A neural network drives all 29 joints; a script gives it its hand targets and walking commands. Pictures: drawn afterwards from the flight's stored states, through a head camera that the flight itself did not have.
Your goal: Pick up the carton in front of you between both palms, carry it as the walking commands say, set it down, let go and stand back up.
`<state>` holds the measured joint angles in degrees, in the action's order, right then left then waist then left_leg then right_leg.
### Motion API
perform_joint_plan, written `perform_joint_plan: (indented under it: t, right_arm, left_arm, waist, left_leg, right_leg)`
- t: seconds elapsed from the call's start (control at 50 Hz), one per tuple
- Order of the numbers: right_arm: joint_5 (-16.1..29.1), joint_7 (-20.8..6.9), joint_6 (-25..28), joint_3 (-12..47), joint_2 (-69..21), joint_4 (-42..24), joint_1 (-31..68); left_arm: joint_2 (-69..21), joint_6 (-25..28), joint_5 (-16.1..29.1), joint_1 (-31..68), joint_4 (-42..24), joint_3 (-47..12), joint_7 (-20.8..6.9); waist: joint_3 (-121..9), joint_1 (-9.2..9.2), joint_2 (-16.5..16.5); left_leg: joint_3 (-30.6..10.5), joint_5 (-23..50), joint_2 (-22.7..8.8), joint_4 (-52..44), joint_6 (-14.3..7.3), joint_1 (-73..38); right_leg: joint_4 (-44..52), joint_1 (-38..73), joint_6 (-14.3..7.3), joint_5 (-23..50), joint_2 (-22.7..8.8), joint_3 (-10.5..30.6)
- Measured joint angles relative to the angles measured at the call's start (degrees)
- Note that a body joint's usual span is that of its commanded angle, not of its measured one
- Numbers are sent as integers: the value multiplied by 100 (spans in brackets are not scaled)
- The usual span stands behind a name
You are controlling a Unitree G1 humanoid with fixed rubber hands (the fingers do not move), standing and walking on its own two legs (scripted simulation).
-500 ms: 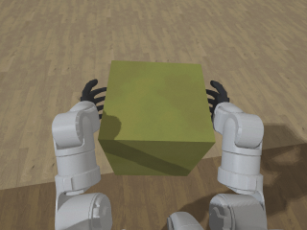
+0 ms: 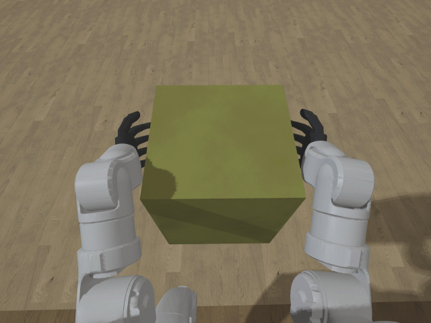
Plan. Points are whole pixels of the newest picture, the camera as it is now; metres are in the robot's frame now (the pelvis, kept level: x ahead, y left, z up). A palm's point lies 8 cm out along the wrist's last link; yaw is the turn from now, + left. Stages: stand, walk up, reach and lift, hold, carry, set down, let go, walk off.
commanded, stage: carry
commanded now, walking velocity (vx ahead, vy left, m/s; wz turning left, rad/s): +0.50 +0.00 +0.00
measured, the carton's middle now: (219, 173) +0.36 +0.02 +0.07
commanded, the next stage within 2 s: none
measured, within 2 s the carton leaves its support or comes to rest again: neither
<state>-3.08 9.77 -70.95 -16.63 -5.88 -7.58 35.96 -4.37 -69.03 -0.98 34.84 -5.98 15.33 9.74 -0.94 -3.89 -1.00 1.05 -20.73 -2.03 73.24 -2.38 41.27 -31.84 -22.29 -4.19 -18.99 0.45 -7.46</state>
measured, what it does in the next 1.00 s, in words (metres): climbs: left foot, then right foot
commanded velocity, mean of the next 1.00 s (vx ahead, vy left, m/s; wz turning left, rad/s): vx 0.50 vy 0.00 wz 0.00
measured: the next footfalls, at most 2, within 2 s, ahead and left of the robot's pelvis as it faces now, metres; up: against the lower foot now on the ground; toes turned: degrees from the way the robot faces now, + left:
left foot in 0.24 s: +0.34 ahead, +0.12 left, +0.02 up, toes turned +5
right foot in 0.68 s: +0.60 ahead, -0.09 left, +0.02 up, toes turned -8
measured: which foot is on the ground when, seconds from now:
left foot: up 0.00-0.22, down 0.24-0.72, up 0.74-1.00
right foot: down 0.00-0.26, up 0.28-0.66, down 0.68-1.00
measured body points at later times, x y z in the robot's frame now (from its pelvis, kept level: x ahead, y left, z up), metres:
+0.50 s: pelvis +0.30 +0.04 +0.03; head +0.33 +0.05 +0.48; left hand +0.67 +0.17 +0.13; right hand +0.65 -0.13 +0.14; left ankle +0.30 +0.12 -0.71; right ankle +0.35 -0.09 -0.65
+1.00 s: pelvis +0.63 +0.00 +0.04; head +0.62 -0.01 +0.49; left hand +0.89 +0.16 +0.13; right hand +0.90 -0.14 +0.12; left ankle +0.73 +0.15 -0.67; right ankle +0.56 -0.08 -0.71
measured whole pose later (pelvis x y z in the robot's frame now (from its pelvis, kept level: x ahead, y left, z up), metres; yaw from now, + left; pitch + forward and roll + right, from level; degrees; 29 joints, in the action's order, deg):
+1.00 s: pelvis +0.63 +0.00 +0.04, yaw +1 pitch +5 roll +2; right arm -3.5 7.1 -66.9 -3.9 -7.3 -25.2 5.0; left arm -7.4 -66.3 -2.0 5.1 -24.4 5.4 7.6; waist -6.7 -1.2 -0.2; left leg 5.6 -9.8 -4.4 38.8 1.5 33.8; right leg -15.4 -6.7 -2.2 -13.8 -1.7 -9.2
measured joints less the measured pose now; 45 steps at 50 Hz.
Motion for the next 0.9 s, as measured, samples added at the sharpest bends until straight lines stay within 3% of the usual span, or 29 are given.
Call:
perform_joint_plan:
  t: [0.12,0.22,0.26,0.32,0.38,0.44,0.52,0.66,0.68,0.7,0.74,0.8,0.9]
  right_arm:
    - [37,-1,-25,89,92,-333,-11]
    - [65,-5,-156,72,179,5,80]
    - [43,-5,-96,106,156,314,181]
    - [-25,-4,-20,172,79,587,133]
    - [34,-4,33,165,65,544,-85]
    - [98,-7,188,113,33,525,-240]
    - [99,-35,428,129,-29,564,-415]
    - [30,-136,627,319,-117,397,-807]
    - [16,-149,615,341,-124,311,-901]
    - [12,-166,609,373,-91,225,-1000]
    - [35,-216,598,400,-24,72,-1283]
    - [23,-261,534,446,-164,-247,-1828]
    - [-33,-269,521,979,-194,-1003,-2579]
  left_arm:
    - [35,-1,61,181,-137,-38,3]
    - [76,-181,-35,275,133,-60,4]
    - [172,-234,-33,285,253,-22,1]
    - [218,-266,-11,186,379,62,-4]
    - [44,-256,-134,105,367,150,-4]
    - [-101,-115,-235,-38,309,173,-17]
    - [-176,112,-298,-304,232,137,-64]
    - [-178,353,-228,-800,30,-14,-159]
    - [-189,364,-220,-863,-1,-51,-175]
    - [-234,413,-227,-942,-13,-99,-178]
    - [-361,504,-306,-1147,-14,-233,-179]
    - [-525,459,-371,-1744,-363,-371,-183]
    - [-339,369,-169,-2512,-1174,-735,-202]
  waist:
    - [-152,67,9]
    - [-426,210,115]
    - [-425,374,240]
    - [-310,626,215]
    - [-184,720,202]
    - [-126,739,178]
    - [-185,724,156]
    - [-443,567,132]
    - [-485,545,124]
    - [-518,496,28]
    - [-520,412,-79]
    - [-480,366,26]
    - [-393,281,86]
  left_leg:
    - [171,634,-199,-1859,77,316]
    - [620,980,37,-3671,-74,-506]
    - [784,1562,158,-3769,-207,-795]
    - [759,955,200,-3456,-279,-1002]
    - [708,798,227,-3777,-232,-1408]
    - [669,717,229,-4159,-233,-1833]
    - [607,549,221,-4630,-158,-2420]
    - [530,-157,154,-4937,144,-3474]
    - [493,-365,125,-4745,199,-3555]
    - [451,-590,22,-4321,244,-3501]
    - [225,-484,-63,-2802,291,-2918]
    - [110,-326,70,-1185,241,-1925]
    - [266,311,-110,-1827,328,-966]
  right_leg:
    - [550,852,140,-348,-3,98]
    - [523,1535,376,-964,-146,202]
    - [-544,1349,407,-1148,-332,276]
    - [-3219,249,300,-861,-106,717]
    - [-4126,-732,217,-498,-99,706]
    - [-3639,-1366,264,-255,-238,633]
    - [-2237,-1684,379,214,-398,525]
    - [239,-981,334,1430,-291,63]
    - [544,-720,297,1502,-243,-57]
    - [563,-594,110,1636,-172,-159]
    - [211,-529,-50,1257,-127,-276]
    - [420,-115,14,934,-189,-276]
    - [1181,734,58,831,-211,-214]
